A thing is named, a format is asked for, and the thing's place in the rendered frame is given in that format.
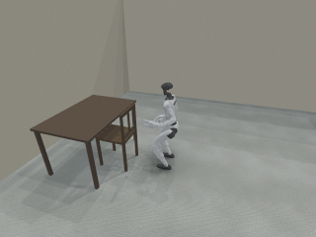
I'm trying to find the left robot upper arm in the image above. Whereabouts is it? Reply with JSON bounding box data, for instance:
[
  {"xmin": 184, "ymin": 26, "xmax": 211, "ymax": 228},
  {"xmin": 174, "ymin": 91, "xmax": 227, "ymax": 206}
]
[{"xmin": 163, "ymin": 101, "xmax": 176, "ymax": 121}]

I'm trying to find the right robot shin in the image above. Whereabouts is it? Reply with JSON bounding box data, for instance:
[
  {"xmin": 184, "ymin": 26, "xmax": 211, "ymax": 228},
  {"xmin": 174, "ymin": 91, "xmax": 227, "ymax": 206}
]
[{"xmin": 160, "ymin": 139, "xmax": 172, "ymax": 155}]

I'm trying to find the robot left forearm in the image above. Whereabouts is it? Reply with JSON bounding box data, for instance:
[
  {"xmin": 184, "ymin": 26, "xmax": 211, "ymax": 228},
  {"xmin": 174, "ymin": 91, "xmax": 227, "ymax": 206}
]
[{"xmin": 154, "ymin": 118, "xmax": 175, "ymax": 128}]

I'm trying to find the robot right hand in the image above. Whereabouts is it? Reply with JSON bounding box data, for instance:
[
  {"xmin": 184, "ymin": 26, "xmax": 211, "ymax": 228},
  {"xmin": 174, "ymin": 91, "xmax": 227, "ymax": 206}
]
[{"xmin": 154, "ymin": 115, "xmax": 164, "ymax": 123}]

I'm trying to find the robot left hand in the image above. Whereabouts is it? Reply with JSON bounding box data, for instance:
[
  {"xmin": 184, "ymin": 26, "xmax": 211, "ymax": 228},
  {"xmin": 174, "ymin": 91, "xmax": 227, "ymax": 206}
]
[{"xmin": 143, "ymin": 119, "xmax": 156, "ymax": 128}]

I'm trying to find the table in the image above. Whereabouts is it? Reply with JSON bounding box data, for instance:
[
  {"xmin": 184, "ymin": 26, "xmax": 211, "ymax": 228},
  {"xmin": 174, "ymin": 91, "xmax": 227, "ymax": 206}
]
[{"xmin": 30, "ymin": 95, "xmax": 136, "ymax": 190}]

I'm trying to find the right robot foot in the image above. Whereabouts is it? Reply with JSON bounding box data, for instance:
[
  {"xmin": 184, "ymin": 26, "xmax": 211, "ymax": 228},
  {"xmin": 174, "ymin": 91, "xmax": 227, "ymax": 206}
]
[{"xmin": 163, "ymin": 152, "xmax": 175, "ymax": 158}]

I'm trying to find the chair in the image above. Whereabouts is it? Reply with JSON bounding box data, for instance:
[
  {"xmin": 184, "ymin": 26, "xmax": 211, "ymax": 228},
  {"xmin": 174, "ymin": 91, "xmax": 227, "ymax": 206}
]
[{"xmin": 95, "ymin": 103, "xmax": 138, "ymax": 172}]

